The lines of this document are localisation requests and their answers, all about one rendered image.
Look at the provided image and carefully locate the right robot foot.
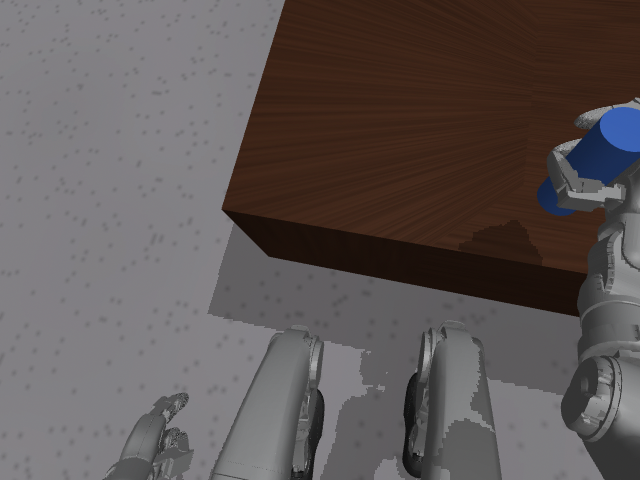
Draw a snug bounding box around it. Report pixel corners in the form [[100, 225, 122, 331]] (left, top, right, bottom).
[[402, 372, 423, 478]]

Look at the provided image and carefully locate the left robot arm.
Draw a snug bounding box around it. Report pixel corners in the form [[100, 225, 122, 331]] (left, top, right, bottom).
[[103, 458, 154, 480]]

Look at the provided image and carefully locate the can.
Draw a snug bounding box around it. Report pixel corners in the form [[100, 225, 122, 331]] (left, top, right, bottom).
[[537, 107, 640, 216]]

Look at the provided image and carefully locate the left robot hand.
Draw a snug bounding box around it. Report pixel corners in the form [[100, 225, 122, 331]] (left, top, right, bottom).
[[119, 393, 194, 480]]

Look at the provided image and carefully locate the right robot hand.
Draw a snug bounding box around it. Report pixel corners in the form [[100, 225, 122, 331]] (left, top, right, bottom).
[[547, 98, 640, 221]]

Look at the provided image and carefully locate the right robot arm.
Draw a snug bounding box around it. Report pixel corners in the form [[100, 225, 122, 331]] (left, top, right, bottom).
[[561, 212, 640, 480]]

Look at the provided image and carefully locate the left robot foot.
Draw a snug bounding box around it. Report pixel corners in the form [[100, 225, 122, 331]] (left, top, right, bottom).
[[290, 389, 324, 480]]

